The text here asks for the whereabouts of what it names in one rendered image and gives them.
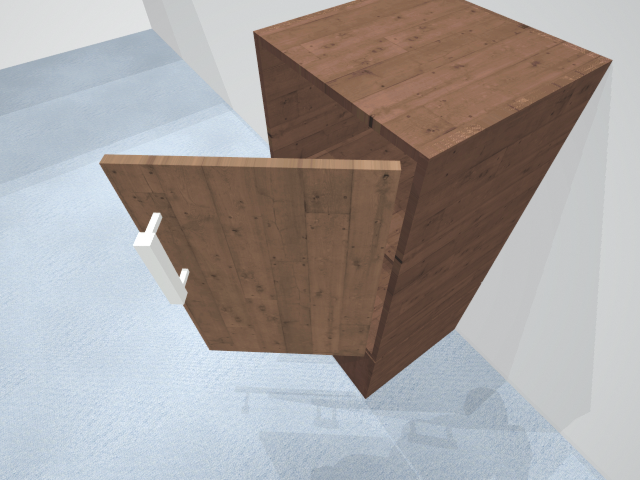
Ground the handle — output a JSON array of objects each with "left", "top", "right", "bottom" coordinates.
[{"left": 133, "top": 213, "right": 189, "bottom": 305}]

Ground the cupboard door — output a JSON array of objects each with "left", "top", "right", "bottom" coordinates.
[{"left": 99, "top": 154, "right": 401, "bottom": 356}]

